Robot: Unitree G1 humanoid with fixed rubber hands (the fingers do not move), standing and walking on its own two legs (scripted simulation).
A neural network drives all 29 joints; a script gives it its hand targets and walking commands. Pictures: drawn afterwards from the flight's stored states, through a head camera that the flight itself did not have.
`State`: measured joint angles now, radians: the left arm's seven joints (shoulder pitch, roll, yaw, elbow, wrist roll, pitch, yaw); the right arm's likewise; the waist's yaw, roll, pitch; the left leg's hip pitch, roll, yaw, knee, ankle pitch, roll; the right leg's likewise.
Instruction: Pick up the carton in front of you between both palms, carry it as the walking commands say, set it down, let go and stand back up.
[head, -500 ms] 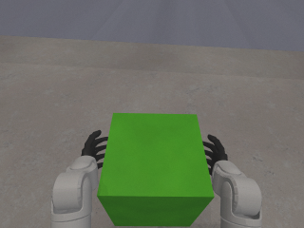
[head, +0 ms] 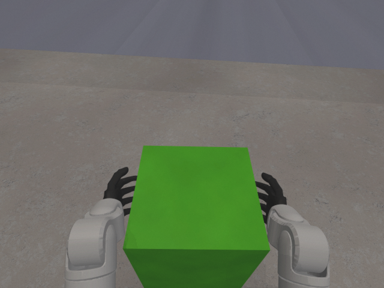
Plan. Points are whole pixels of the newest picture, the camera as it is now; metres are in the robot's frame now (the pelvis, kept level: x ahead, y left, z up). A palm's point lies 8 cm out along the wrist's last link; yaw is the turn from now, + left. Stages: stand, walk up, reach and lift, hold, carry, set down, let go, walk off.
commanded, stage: carry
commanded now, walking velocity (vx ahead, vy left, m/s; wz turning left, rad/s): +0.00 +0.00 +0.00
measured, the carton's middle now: (193, 221) +0.26 +0.00 +0.03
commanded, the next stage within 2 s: hold in 0.82 s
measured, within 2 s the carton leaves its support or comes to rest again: neither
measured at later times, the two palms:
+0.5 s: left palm (118, 220) +0.25 +0.15 +0.05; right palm (266, 224) +0.24 -0.15 +0.05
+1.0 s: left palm (120, 223) +0.24 +0.15 +0.04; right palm (268, 225) +0.24 -0.15 +0.04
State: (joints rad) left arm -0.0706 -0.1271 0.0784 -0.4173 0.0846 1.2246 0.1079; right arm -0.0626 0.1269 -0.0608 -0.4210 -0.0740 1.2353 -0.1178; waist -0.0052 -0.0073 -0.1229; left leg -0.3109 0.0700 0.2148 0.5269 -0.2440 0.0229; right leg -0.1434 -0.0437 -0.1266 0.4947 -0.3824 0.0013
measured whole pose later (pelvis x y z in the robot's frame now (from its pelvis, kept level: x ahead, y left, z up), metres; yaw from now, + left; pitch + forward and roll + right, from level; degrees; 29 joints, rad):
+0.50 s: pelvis -0.03 +0.00 +0.00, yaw +0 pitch +2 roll +0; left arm -0.16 -0.13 0.14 0.03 0.21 0.86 0.03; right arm -0.15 0.13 -0.12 0.03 -0.20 0.87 -0.02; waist 0.00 0.00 -0.10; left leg -0.35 0.07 0.21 0.49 -0.18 0.03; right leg -0.20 -0.04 -0.13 0.50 -0.34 0.00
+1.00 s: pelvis -0.04 +0.00 +0.01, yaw +0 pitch -5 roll +0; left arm -0.18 -0.14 0.16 0.11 0.24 0.72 0.02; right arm -0.19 0.14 -0.15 0.16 -0.22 0.69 0.00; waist 0.00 -0.05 0.06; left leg -0.16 0.01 0.07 0.36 -0.12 0.01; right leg -0.02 0.01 0.00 0.38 -0.28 -0.02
